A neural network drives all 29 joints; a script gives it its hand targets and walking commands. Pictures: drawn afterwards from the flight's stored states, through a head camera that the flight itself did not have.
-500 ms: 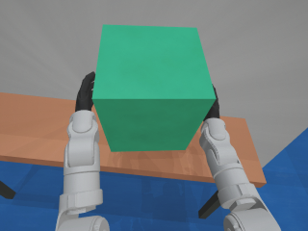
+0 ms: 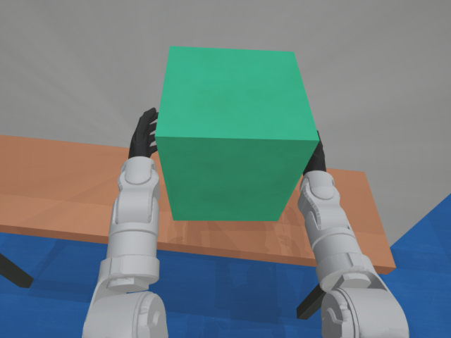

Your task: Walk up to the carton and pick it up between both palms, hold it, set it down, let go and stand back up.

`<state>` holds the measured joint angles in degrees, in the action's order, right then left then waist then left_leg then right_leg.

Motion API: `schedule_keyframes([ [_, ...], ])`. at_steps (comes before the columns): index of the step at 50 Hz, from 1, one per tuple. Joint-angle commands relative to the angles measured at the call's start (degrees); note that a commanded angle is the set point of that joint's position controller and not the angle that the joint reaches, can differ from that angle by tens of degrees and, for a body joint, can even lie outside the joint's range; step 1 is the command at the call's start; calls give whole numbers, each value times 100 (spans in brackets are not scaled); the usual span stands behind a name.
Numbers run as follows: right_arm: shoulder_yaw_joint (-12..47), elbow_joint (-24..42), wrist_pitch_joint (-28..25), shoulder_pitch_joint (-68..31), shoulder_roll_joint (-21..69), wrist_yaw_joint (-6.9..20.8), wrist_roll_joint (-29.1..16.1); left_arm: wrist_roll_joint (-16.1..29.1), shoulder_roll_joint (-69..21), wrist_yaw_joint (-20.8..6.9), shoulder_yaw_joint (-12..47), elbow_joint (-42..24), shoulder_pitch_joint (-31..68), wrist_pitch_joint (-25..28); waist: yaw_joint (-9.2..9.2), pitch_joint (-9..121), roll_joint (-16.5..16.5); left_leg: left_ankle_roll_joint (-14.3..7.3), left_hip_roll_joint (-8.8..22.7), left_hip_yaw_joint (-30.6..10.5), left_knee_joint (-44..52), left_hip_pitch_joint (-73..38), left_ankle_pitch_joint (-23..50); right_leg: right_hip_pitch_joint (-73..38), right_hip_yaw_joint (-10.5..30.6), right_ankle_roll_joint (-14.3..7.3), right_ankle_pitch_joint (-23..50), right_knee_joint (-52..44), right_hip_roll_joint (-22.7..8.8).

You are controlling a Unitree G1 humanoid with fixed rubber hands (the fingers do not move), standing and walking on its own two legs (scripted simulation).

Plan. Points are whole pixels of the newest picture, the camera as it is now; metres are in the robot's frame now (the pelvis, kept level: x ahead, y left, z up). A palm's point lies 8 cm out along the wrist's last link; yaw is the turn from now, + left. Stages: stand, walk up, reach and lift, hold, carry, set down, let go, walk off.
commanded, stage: set down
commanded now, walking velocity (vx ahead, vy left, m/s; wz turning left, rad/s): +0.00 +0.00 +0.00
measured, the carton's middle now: (229, 142) +0.43 -0.02 +0.12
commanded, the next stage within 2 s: none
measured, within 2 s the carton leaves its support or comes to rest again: neither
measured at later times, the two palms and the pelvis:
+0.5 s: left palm (145, 159) +0.41 +0.14 +0.10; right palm (305, 164) +0.39 -0.16 +0.09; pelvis +0.01 +0.00 +0.00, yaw +2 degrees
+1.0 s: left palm (149, 162) +0.42 +0.13 +0.08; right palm (302, 161) +0.41 -0.17 +0.08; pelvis +0.01 -0.01 +0.00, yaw +1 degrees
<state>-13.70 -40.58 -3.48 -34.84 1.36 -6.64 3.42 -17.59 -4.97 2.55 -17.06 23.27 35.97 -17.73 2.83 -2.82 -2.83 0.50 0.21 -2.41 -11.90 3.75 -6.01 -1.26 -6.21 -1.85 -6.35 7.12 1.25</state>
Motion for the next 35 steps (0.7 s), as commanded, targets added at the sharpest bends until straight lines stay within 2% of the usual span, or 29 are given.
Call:
schedule_keyframes([
  [1, 1607, 1171, -499, -4197, 1884, 634, 223, 292, -2136, -830, 1843, -483, 3341, 519, -89, 3330, 160, -157, -169, 67, 142, -12, 1206, -2017, 96, 522, 3216, 663, -32],
  [11, 1105, 597, -573, -4093, 1987, 656, 619, 228, -2273, -841, 1656, 59, 3626, 927, 167, 3491, 413, 24, -187, -4, 46, -74, 1545, -1758, -8, 457, 3390, 594, -20],
  [16, 911, 393, -635, -4172, 2085, 723, 841, 183, -2420, -789, 1563, 358, 3792, 1163, 214, 3733, 488, 114, -171, -61, -30, -191, 1818, -1560, -61, 407, 3476, 570, 7],
  [24, 762, 137, -723, -4422, 2288, 853, 1159, 82, -2511, -707, 1281, 926, 4023, 1485, 91, 3996, 340, 58, -118, -107, 17, -151, 1917, -1444, -26, 397, 3632, 600, 23],
  [30, 631, -27, -734, -4592, 2398, 933, 1373, 4, -2424, -688, 996, 1316, 4203, 1653, -52, 4058, 216, -78, -92, -86, 165, 47, 1663, -1469, 42, 431, 3640, 645, 3],
  [35, 427, -153, -699, -4650, 2440, 986, 1573, -54, -2324, -683, 791, 1534, 4373, 1756, -100, 4101, 220, -138, -81, -52, 256, 151, 1432, -1391, 62, 446, 3492, 653, -15],
])
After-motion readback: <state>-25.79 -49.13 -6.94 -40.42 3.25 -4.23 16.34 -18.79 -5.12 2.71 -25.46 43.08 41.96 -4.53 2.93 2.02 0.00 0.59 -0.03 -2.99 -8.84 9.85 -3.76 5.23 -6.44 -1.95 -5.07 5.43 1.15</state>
